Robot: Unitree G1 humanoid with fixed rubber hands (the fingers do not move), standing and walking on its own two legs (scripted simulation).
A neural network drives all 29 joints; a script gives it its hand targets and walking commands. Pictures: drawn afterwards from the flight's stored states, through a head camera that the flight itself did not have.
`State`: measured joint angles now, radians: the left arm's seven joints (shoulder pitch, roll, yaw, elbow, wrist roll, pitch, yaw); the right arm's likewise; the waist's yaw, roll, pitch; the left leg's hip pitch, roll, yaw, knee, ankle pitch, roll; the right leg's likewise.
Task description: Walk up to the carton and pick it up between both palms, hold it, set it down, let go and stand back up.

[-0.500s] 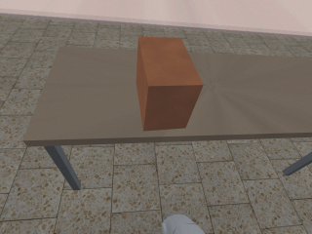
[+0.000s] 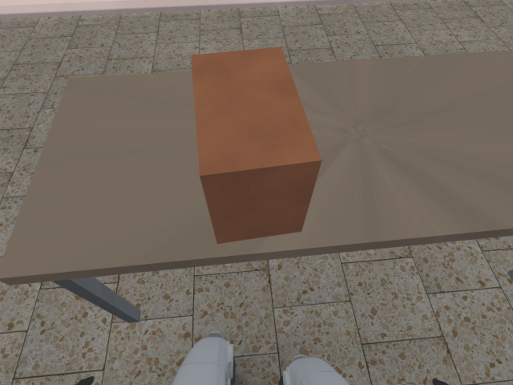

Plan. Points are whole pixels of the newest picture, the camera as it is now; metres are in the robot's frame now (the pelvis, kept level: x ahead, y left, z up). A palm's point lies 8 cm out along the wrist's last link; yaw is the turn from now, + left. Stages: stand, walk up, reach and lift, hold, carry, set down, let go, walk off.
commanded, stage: walk up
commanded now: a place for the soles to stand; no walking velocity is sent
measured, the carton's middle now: (248, 147) +0.52 +0.03 +0.00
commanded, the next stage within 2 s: none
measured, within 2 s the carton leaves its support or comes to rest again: neither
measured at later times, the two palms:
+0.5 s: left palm out of the picture +0.08 +0.30 -0.12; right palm out of the picture +0.07 -0.30 -0.11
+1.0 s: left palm out of the picture +0.08 +0.29 -0.11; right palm out of the picture +0.07 -0.31 -0.12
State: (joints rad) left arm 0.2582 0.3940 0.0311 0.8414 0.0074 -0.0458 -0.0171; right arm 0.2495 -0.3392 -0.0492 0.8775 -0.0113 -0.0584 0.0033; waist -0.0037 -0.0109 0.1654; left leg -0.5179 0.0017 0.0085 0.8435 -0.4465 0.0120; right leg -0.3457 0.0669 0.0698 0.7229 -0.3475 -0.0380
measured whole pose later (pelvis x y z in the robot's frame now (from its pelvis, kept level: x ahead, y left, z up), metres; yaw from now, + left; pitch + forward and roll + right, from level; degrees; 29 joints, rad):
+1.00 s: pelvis +0.01 -0.02 -0.01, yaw -1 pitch -2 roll +1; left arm 0.25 0.39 0.03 0.86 0.02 -0.02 -0.01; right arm 0.21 -0.34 0.00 0.92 -0.01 -0.03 0.01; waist 0.00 -0.03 0.10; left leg -0.44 0.02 0.01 0.68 -0.20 0.01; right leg -0.33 0.06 0.07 0.79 -0.42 -0.03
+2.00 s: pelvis -0.04 +0.01 +0.00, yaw +0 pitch -7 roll +0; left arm 0.28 0.39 0.03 0.87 0.03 0.00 0.00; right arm 0.38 -0.34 -0.05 0.95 -0.01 0.01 0.02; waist -0.01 -0.04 0.13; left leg -0.09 -0.03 0.00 0.68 -0.47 0.03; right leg -0.37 0.04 0.08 0.90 -0.42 -0.03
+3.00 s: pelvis +0.00 +0.00 +0.00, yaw +1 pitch -3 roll +1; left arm 0.26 0.38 0.03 0.87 0.02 -0.02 0.00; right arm 0.17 -0.34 -0.01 0.93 -0.01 0.00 0.02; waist -0.01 -0.01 0.15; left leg -0.36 -0.02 -0.01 0.71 -0.30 0.01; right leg -0.36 0.03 0.04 0.75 -0.34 -0.03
